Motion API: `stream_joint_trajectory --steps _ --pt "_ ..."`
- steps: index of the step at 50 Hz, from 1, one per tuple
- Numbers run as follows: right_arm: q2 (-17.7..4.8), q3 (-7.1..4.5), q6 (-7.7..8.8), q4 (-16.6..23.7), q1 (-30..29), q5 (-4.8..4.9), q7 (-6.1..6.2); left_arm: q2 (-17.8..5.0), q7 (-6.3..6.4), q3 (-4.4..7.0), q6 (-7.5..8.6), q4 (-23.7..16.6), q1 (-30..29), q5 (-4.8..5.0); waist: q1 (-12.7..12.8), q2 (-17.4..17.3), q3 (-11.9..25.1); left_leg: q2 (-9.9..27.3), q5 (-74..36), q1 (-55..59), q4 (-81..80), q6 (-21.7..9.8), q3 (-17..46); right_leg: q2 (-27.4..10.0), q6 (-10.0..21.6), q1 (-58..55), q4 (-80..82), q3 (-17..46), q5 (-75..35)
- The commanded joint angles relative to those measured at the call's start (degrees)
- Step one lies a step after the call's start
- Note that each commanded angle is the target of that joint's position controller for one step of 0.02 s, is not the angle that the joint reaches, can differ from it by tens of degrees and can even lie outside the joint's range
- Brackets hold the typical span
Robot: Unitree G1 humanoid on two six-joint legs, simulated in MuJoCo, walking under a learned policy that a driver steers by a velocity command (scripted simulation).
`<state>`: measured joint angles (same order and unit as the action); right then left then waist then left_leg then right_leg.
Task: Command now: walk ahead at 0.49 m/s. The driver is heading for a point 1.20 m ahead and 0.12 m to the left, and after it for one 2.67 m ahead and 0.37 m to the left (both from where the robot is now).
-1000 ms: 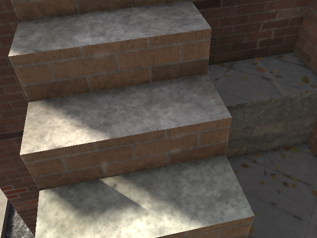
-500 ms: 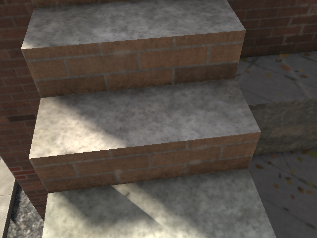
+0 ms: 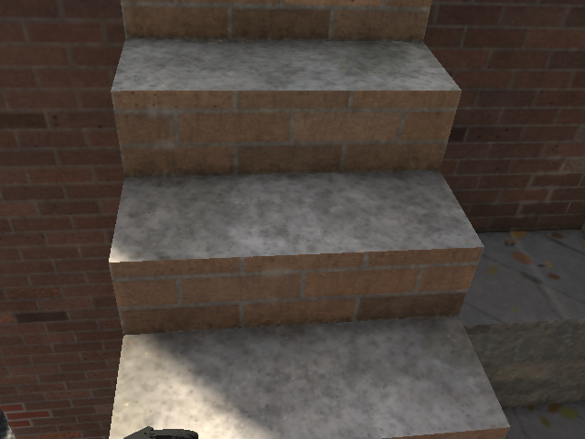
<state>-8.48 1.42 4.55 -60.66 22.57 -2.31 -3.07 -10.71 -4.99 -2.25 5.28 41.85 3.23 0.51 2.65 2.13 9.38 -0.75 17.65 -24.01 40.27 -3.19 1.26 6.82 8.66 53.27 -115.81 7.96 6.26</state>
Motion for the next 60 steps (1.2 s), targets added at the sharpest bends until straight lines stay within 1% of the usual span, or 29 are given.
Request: stream_joint_trajectory --steps 1,3,12,16,17,18,20,21,22,23,24,26,27,31,33,34,36,37,39,40,41,42,44,46,48,51,54,58,60 --pt "-0.74 0.88 1.71 5.42 -7.78 -0.82 0.56 -0.29 2.12 -0.88 -1.43 0.38 4.81 0.09 3.56 -5.8 -10.42 12.56 17.03 -7.71 -22.52 -9.93 14.63 -1.8 -3.32 10.29 -4.16 -2.98 -3.53" --pt "-2.24 1.04 1.58 4.92 -6.65 -1.68 1.26 0.81 3.25 -1.19 -2.09 1.2 4.41 0.16 2.28 -7.46 -8.86 14.21 13.98 -7.14 -23.54 -10.87 13.92 -1.78 -4.69 11.13 -10.71 -5.72 -5.13" --pt "-3.61 0.72 0.32 4.05 -3.76 -0.1 3.21 1.61 4.19 -2.91 -1.58 3.15 0.96 0.35 -1.59 -12.75 -6.28 17.87 6.96 6.32 -25.45 -10.58 11.2 -10.34 -5.87 7.13 17.98 -10.27 -1.74" --pt "-10.6 -1.17 -0.42 6.39 -9.95 2.82 2.87 -0.76 3.45 -2.95 -2.62 4.16 1.81 0.94 -0.54 -13.75 -6.49 16.27 -1.32 -0.82 -31.81 -10.63 5.72 -11.42 -4.66 -24.04 63.27 -14.31 9.23" --pt "-12.86 -1.5 -1.38 4.84 -6.95 1.53 2.51 -2.85 3.58 -1.44 -3.39 6.54 9.07 1.31 0.64 -13.86 -4.09 16.52 -8.37 5.14 -28.71 -11.75 7.21 -10.49 -3.36 -30.52 72.72 -14.69 8.08" --pt "-11.71 -0.87 -2.55 4.33 -8.41 1.9 1.91 -4.04 2.94 -0.49 -3.25 8.31 15.0 0.39 4.77 -10.15 -5.29 12.07 -23.76 12.7 -19.97 -10.34 2.86 -8.59 -2.51 -32.52 85.46 -16.63 0.65" --pt "-8.83 -0.96 -2.79 5.13 -6.46 1.88 1.36 -4.18 1.82 -0.05 -3.28 13.08 20.33 -2.05 1.62 -4.35 -7.86 5.72 -18.7 8.04 9.06 -7.49 -2.48 -10.7 -3.29 -42.4 101.7 -13.04 -12.15" --pt "-2.16 0.2 -1.03 6.05 -5.58 0.24 -0.33 -9.81 2.57 1.34 -4.16 17.08 29.74 -1.61 -0.24 13.06 -2.05 -1.51 0.68 -18.21 30.19 -3.17 -4.47 -22.49 -2.6 -64.54 87.69 3.18 -53.02" --pt "1.81 0.51 1.08 2.21 -0.82 2.28 -1.57 -12.28 3.67 2.03 -4.98 18.55 42.19 -1.97 3.61 19.61 8.08 -8.9 5.83 -29.09 54.06 -0.29 5.0 -31.17 3.95 -74.84 91.64 17.94 -52.7" --pt "0.98 -0.1 2.47 3.77 -6.91 5.06 -3.29 -10.38 3.97 1.47 -4.4 19.3 43.94 -2.99 4.69 15.13 6.94 -8.59 6.47 -38.32 73.7 0.1 10.32 -34.59 9.14 -72.97 97.58 25.91 -20.06" --pt "2.47 0.88 2.95 9.69 -20.7 5.85 -4.43 -7.08 4.08 0.79 -4.34 18.3 35.07 -3.35 3.01 12.34 -4.95 -4.81 6.46 -53.11 88.73 -1.07 8.87 -33.29 7.31 -65.95 98.43 21.23 0.38" --pt "3.5 3.14 3.41 19.07 -35.37 4.52 -4.59 1.04 3.27 -1.64 -2.99 16.29 24.66 -4.64 1.2 5.04 -12.53 -2.61 5.2 -64.3 103.16 -2.98 6.79 -29.13 4.73 -57.7 99.83 12.64 4.79" --pt "2.67 3.48 3.6 19.9 -31.38 4.34 -4.86 4.28 3.33 -2.86 -2.74 17.13 24.67 -4.73 -1.0 2.23 -11.85 -2.8 4.64 -64.22 107.14 -3.91 7.57 -27.8 3.27 -56.27 99.52 10.35 2.32" --pt "0.79 5.39 1.93 24.79 -26.38 5.5 -3.81 0.95 3.63 -3.64 -2.78 14.14 13.92 -4.39 -8.3 1.28 -15.23 -1.21 -3.1 -56.61 92.83 -3.41 4.04 -22.62 -2.04 -34.31 106.55 -6.81 4.01" --pt "-0.8 6.68 0.49 28.33 -34.61 4.63 -1.6 -0.46 4.0 -3.57 -2.36 15.19 13.0 -2.7 -5.92 3.62 -16.56 1.19 -4.87 -37.91 73.56 -1.88 -7.08 -18.72 -1.04 -19.19 118.59 -14.92 -5.99" --pt "-0.58 6.28 -0.17 25.73 -27.77 3.71 -0.93 -0.46 4.05 -4.04 -2.23 15.76 10.01 -1.76 -9.99 3.89 -9.27 1.18 -9.0 -16.32 65.04 -4.13 -12.48 -15.49 -1.9 -15.76 117.44 -20.94 -30.02" --pt "-2.46 4.28 -0.23 22.48 -22.0 2.37 0.21 -10.68 5.09 -1.76 -1.66 19.34 20.5 0.8 -11.84 11.36 2.84 -2.78 -1.31 0.15 54.18 -4.7 -17.21 -20.4 2.06 -34.64 106.35 -17.83 -96.73" --pt "-5.45 2.82 -0.91 20.63 -15.73 2.91 -0.15 -14.62 6.31 -0.56 -2.63 19.71 22.29 0.15 -14.37 12.67 6.42 -3.14 2.51 0.85 40.78 -3.96 -14.44 -21.55 2.77 -48.47 99.12 -16.39 -100.81" --pt "-6.16 1.39 -3.2 17.73 -13.82 2.55 -0.94 -13.84 6.77 0.73 -4.09 19.54 25.65 -1.66 -11.96 15.17 2.73 -4.23 8.77 2.36 14.68 -3.63 -6.61 -22.44 4.34 -59.29 85.56 -13.38 -86.45" --pt "-12.07 -1.02 -4.28 14.55 -11.02 -0.11 -1.58 -8.48 6.63 0.04 -2.96 17.84 26.81 -4.8 -9.5 1.21 0.3 1.55 -4.78 4.8 10.19 -6.55 10.06 -17.54 4.33 -52.19 74.56 -12.44 -63.2" --pt "-12.21 -1.43 -6.01 10.72 -6.08 -0.4 -1.18 0.58 4.44 -0.93 -1.81 15.5 23.08 -3.46 -7.86 -11.77 -0.31 9.46 8.58 7.17 -13.68 -13.68 33.86 -6.23 0.29 -35.43 52.26 -9.92 -6.52" --pt "-9.04 -0.77 -5.13 7.11 -2.04 -2.33 -0.84 2.47 2.43 -0.28 -0.06 10.06 10.68 0.27 -9.69 -11.83 -4.64 15.64 21.65 0.29 -29.39 -16.55 50.67 2.07 -1.17 -25.2 18.26 1.77 4.49" --pt "0.97 1.81 -1.44 4.63 -8.01 -1.36 -1.99 4.2 0.28 -0.79 1.99 2.84 3.19 1.21 -2.88 -7.59 -16.23 14.54 20.04 -9.87 -19.91 -12.02 35.8 0.11 2.45 -7.66 -0.62 9.37 1.04" --pt "4.48 1.88 0.3 1.62 -10.4 0.68 -1.85 1.71 0.56 -0.57 1.98 2.27 5.96 -0.04 2.28 -0.03 -16.92 11.08 8.04 -8.12 -13.8 -6.94 20.25 -0.81 3.11 -3.8 -0.06 10.7 -3.73" --pt "2.92 1.47 0.73 2.18 -10.43 0.57 -1.44 1.66 0.32 -1.39 1.01 2.77 9.15 -0.44 4.37 0.95 -13.1 11.55 0.1 -3.71 -16.43 -7.35 13.92 -0.73 1.37 -2.35 2.67 8.48 -2.61" --pt "-3.13 0.55 1.23 3.74 -7.73 0.54 -0.28 1.19 1.74 -2.65 0.21 -1.12 3.04 -1.28 2.55 0.99 -14.13 11.14 -7.88 -1.38 -22.67 -9.84 6.58 -2.9 -2.74 3.64 13.54 0.08 5.99" --pt "-4.28 0.69 2.08 2.39 1.13 1.17 0.81 0.96 2.85 -2.32 -0.89 -1.19 1.33 -0.84 -1.11 -4.59 -8.74 12.73 -16.06 9.31 -24.71 -11.76 7.69 -4.56 -5.12 8.31 5.21 -4.9 4.6" --pt "-2.32 0.81 0.04 1.7 7.28 0.91 2.19 2.61 1.43 -3.36 0.4 -6.84 -7.7 0.04 -5.25 -6.64 -7.53 12.78 -21.52 25.73 -23.38 -8.12 6.22 -9.09 -4.5 21.18 14.0 -5.27 0.67" --pt "-1.2 0.68 -0.96 -0.18 16.02 2.46 3.29 3.62 0.79 -4.44 2.18 -12.14 -20.23 -0.47 -9.94 -4.43 -9.5 10.23 -23.54 30.9 -26.4 -7.89 4.73 -9.22 -6.23 20.23 27.32 -15.15 8.89"
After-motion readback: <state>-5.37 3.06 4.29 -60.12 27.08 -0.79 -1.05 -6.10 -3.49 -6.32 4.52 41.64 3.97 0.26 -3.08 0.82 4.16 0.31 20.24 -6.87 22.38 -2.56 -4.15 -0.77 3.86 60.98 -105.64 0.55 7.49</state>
